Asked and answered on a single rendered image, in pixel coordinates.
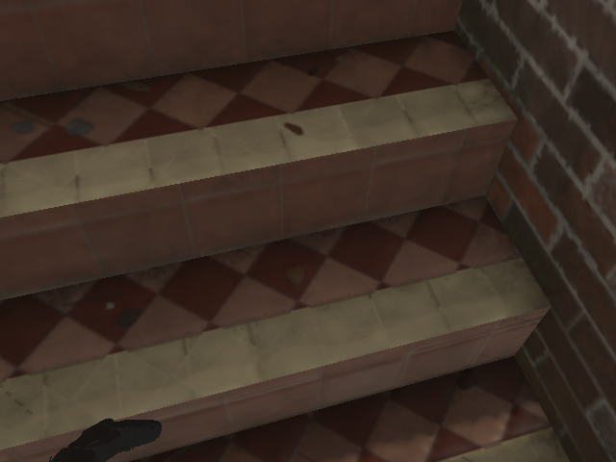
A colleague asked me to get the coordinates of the left robot hand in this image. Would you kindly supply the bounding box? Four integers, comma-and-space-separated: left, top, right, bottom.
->
49, 418, 162, 462

